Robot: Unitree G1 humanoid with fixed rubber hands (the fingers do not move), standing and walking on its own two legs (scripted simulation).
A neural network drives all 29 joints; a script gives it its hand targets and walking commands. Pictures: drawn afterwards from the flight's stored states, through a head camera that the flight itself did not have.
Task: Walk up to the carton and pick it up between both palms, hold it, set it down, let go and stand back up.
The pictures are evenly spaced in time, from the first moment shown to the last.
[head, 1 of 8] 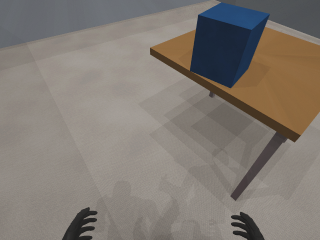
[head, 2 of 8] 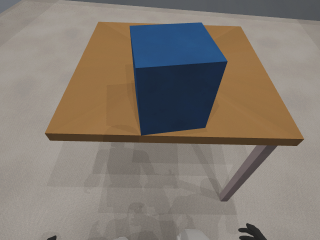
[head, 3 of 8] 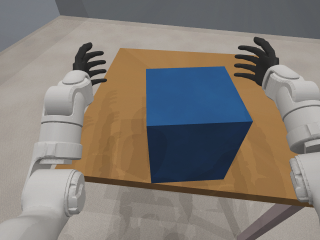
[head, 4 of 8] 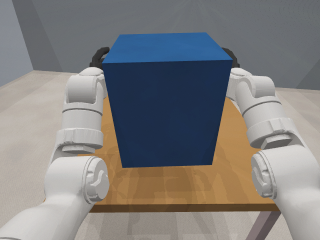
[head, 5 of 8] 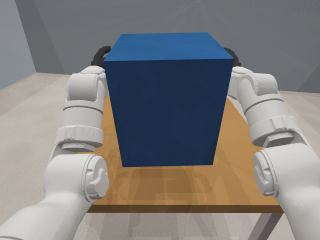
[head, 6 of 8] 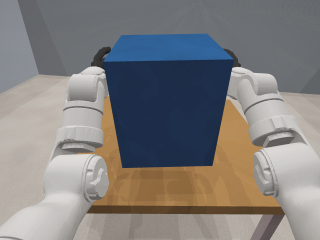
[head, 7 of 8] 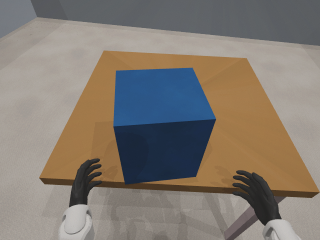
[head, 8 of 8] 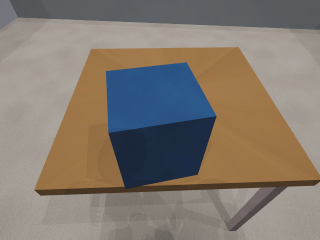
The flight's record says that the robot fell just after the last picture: no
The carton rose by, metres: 0.22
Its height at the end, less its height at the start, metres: +0.00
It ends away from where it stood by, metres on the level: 0.05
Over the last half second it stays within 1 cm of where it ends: yes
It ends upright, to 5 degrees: yes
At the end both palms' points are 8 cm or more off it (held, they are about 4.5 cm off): yes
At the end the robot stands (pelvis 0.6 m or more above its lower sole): yes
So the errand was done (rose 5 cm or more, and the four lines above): yes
